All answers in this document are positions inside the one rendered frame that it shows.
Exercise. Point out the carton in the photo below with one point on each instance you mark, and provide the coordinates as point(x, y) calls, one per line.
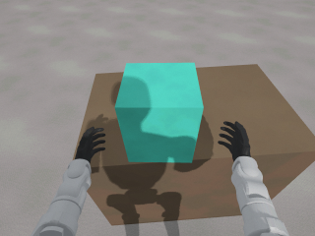
point(159, 109)

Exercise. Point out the robot right hand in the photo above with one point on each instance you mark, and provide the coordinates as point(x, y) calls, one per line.
point(239, 142)

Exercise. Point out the pedestal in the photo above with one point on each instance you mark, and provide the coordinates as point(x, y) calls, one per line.
point(146, 192)

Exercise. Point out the robot left forearm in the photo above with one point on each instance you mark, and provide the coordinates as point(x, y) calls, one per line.
point(61, 218)

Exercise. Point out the robot left hand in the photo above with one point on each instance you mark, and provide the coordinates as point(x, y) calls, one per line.
point(85, 149)

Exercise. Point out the robot right forearm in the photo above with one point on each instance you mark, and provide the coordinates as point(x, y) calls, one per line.
point(256, 207)

